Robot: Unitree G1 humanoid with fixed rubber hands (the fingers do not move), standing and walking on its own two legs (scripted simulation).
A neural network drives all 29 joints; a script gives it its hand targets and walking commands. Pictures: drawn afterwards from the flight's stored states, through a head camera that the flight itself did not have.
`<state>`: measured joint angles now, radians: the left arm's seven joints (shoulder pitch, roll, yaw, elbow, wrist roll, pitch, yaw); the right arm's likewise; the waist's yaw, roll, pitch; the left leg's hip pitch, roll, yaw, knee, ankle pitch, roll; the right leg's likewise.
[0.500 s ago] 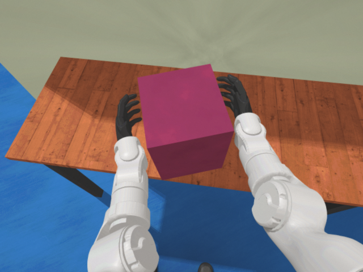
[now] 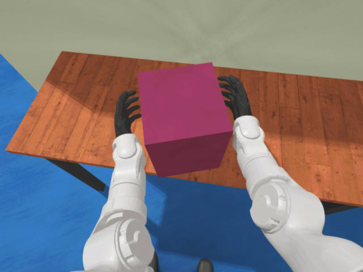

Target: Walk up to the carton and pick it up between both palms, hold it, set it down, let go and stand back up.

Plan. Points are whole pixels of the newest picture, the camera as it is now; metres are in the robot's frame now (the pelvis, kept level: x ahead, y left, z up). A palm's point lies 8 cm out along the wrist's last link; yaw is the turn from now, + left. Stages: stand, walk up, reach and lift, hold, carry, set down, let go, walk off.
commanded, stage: reach and lift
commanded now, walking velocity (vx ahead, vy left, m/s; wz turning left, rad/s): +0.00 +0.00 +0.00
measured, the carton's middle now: (182, 125) +0.44 +0.06 -0.03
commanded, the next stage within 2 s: none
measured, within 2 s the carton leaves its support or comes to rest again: leaves its support in 1.94 s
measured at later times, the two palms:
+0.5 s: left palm (125, 130) +0.39 +0.18 +0.02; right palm (240, 111) +0.46 -0.07 +0.02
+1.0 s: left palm (125, 130) +0.39 +0.18 +0.02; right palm (239, 111) +0.46 -0.07 +0.03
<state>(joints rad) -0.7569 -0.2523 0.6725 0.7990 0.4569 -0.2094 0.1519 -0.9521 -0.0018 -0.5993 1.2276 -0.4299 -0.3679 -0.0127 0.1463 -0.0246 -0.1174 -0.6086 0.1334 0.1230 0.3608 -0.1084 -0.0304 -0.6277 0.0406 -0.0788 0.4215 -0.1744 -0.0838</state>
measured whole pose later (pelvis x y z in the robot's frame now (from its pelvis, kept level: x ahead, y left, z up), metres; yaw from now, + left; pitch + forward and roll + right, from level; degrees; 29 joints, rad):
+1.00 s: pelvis +0.00 +0.02 +0.00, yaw -1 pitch +23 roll +0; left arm -0.75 -0.25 0.63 0.90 0.40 -0.33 0.22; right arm -0.98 -0.09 -0.49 1.38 -0.39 -0.49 -0.04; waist 0.12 -0.02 -0.15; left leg -0.66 0.12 0.12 0.38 -0.11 -0.05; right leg -0.65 0.03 -0.07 0.37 -0.14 -0.05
